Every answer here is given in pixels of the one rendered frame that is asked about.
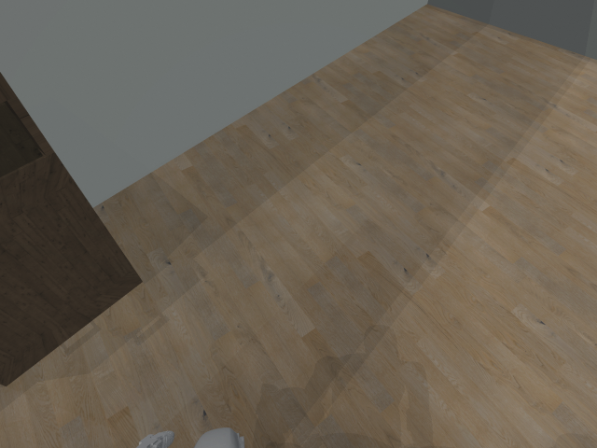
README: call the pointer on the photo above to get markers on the robot left thigh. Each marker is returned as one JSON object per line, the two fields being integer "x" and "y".
{"x": 224, "y": 437}

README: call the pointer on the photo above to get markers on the cabinet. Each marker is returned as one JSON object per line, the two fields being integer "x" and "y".
{"x": 59, "y": 265}

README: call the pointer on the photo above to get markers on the drawer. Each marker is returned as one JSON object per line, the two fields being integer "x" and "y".
{"x": 16, "y": 146}

